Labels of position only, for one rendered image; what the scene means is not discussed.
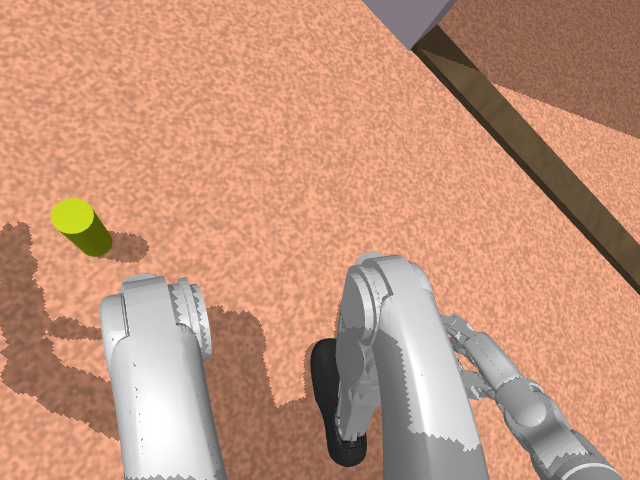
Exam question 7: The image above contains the right robot hand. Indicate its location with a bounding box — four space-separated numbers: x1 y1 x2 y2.
440 313 524 401

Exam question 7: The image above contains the right robot foot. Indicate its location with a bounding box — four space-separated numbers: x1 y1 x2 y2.
310 338 367 467

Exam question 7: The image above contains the can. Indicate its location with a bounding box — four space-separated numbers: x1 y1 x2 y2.
51 198 113 257

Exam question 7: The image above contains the right robot arm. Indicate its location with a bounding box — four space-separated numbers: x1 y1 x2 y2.
495 378 623 480

